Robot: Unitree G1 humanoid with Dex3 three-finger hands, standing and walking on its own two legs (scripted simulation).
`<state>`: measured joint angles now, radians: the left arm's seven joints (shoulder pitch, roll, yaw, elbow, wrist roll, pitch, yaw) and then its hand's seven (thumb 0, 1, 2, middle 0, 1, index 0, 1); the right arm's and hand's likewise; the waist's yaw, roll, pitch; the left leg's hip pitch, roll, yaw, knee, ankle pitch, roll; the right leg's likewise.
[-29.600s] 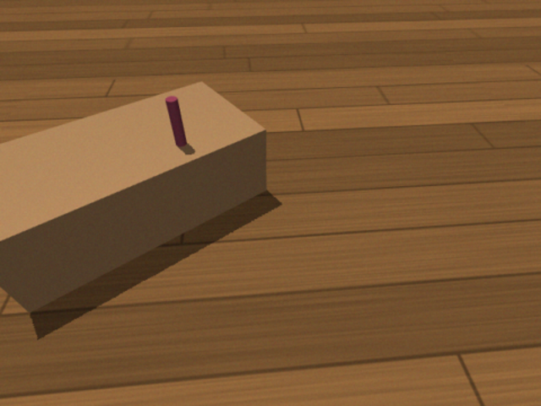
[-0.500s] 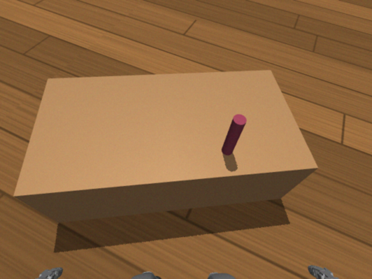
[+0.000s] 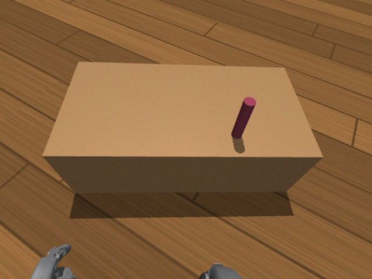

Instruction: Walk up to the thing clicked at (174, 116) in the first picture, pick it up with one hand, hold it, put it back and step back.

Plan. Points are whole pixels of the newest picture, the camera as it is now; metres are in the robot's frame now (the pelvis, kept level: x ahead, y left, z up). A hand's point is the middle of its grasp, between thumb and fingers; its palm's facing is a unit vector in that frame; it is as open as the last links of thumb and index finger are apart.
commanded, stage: step back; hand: right
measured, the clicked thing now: (242, 119) +0.74 -0.23 -0.26
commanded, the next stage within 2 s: none
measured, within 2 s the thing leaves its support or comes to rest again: neither
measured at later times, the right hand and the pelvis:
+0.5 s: hand out of the picture -0.04 -0.32 -0.14, palm faces +0.01 +0.93 -0.38, open 7.4 cm; pelvis -0.15 -0.04 +0.01, yaw -3 degrees
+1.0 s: hand out of the picture -0.20 -0.32 -0.11, palm faces -0.07 +0.89 -0.44, open 7.4 cm; pelvis -0.32 -0.05 +0.01, yaw +0 degrees
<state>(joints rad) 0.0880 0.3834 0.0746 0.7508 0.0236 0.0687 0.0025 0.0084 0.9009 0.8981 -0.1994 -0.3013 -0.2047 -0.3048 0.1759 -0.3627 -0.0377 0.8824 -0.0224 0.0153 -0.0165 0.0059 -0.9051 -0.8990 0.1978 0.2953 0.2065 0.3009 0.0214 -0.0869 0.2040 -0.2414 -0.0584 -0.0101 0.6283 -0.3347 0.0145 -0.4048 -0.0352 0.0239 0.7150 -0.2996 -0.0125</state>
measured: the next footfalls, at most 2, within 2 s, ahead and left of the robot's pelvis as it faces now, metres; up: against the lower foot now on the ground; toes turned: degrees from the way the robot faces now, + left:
right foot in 0.34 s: -0.11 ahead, -0.17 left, +0.00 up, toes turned -1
left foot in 0.70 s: -0.21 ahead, +0.07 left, +0.00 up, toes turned +1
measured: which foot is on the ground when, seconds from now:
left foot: down 0.00-0.38, up 0.40-0.68, down 0.70-1.00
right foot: up 0.00-0.32, down 0.34-0.74, up 0.76-1.00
